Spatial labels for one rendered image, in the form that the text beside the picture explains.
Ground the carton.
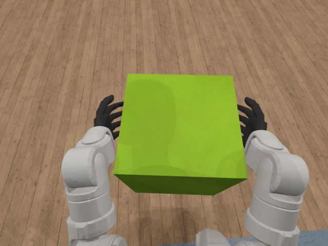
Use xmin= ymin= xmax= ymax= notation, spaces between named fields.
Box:
xmin=113 ymin=74 xmax=248 ymax=195

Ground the robot left forearm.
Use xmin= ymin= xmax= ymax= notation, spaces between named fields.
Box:
xmin=61 ymin=126 xmax=117 ymax=246

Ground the robot right forearm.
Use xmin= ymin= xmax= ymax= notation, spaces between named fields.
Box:
xmin=244 ymin=130 xmax=309 ymax=246

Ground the robot right thigh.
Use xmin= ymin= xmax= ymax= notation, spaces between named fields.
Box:
xmin=195 ymin=229 xmax=231 ymax=246

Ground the robot right hand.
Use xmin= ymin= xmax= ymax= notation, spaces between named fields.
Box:
xmin=237 ymin=97 xmax=267 ymax=148

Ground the left robot upper arm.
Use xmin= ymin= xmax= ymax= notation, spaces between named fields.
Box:
xmin=76 ymin=234 xmax=127 ymax=246

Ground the robot left hand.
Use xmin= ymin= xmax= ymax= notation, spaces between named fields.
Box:
xmin=94 ymin=95 xmax=124 ymax=140

